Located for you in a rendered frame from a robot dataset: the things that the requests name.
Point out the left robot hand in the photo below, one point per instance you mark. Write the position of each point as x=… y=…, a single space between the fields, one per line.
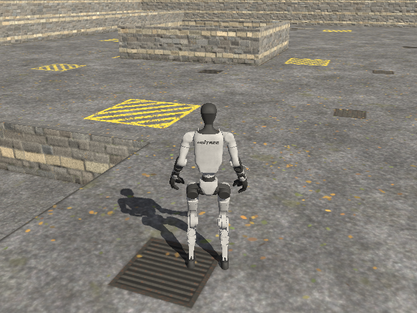
x=172 y=182

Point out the right robot forearm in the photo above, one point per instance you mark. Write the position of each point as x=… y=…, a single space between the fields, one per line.
x=240 y=172

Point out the right robot foot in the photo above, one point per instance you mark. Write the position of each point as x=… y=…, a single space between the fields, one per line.
x=224 y=264

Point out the right robot thigh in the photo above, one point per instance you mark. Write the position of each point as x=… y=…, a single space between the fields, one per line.
x=224 y=191

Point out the left robot forearm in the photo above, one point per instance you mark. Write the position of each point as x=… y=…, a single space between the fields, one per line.
x=176 y=170

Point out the robot left upper arm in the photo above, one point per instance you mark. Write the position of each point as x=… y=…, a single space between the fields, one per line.
x=184 y=148

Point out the robot right upper arm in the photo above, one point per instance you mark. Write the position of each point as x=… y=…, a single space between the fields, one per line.
x=232 y=148

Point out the right robot hand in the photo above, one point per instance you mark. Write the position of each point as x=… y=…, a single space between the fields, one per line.
x=244 y=184

